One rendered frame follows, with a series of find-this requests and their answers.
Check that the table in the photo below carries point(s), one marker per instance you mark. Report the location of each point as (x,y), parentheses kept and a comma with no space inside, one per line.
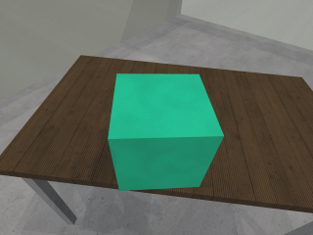
(265,158)

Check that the carton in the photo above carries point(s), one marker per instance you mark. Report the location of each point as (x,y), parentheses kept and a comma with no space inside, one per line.
(163,131)

